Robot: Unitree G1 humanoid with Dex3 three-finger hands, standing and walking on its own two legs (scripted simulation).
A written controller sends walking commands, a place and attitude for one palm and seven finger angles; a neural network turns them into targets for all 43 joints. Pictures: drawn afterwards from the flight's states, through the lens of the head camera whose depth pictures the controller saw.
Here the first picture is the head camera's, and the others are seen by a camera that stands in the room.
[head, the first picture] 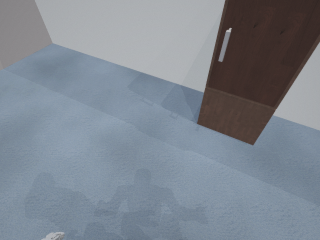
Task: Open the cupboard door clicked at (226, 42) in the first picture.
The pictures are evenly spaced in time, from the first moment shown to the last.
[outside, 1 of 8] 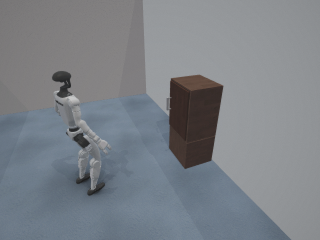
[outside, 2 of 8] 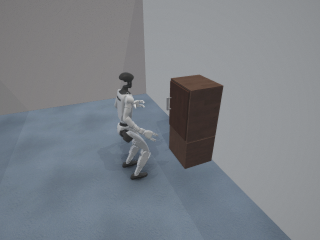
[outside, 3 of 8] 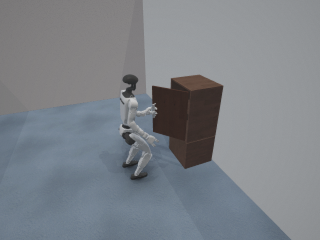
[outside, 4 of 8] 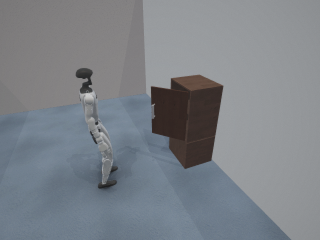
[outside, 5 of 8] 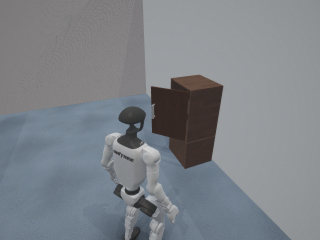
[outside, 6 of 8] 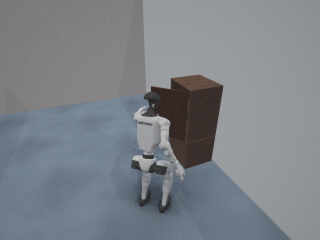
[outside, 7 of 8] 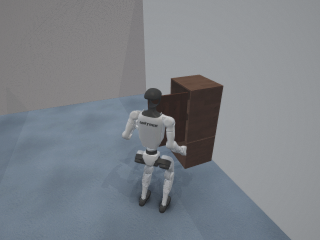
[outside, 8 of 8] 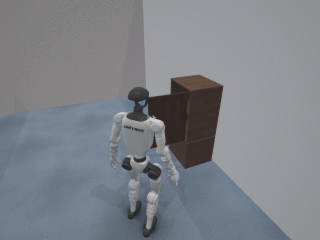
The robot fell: no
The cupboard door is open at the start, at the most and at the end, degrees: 0 88 87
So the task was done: yes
